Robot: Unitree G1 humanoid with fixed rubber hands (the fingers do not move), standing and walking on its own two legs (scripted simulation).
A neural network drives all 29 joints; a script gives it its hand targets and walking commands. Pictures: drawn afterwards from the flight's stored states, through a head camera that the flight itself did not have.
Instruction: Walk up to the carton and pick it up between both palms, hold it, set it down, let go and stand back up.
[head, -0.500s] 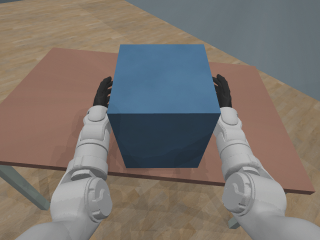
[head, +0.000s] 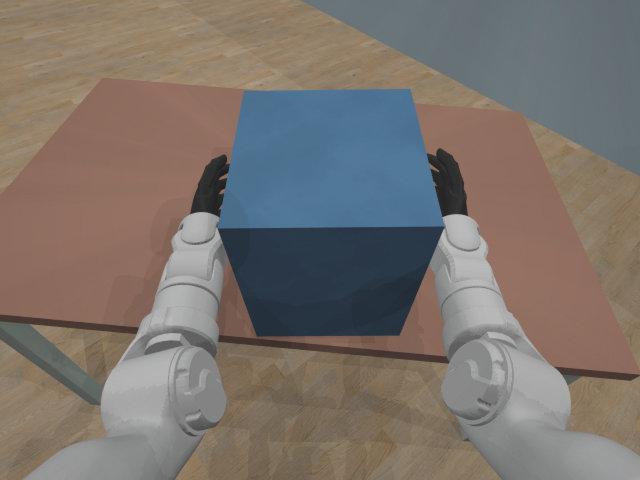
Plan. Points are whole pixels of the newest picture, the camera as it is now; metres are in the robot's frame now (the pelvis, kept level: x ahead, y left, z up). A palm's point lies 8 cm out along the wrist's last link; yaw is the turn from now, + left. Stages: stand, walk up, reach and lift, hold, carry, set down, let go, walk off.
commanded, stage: set down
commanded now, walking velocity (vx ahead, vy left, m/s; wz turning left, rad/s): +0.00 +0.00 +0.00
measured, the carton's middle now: (327, 222) +0.45 +0.01 +0.06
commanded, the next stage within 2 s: none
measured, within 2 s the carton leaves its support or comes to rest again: rests again in 1.34 s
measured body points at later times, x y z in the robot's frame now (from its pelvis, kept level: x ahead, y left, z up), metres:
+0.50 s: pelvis +0.00 +0.00 +0.00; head +0.05 +0.01 +0.45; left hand +0.44 +0.17 +0.07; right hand +0.45 -0.14 +0.09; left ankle -0.01 +0.14 -0.75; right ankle -0.04 -0.12 -0.75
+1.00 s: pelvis +0.00 +0.00 +0.00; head +0.06 +0.01 +0.44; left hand +0.44 +0.17 +0.05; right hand +0.45 -0.15 +0.07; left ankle -0.01 +0.14 -0.75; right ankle -0.04 -0.12 -0.75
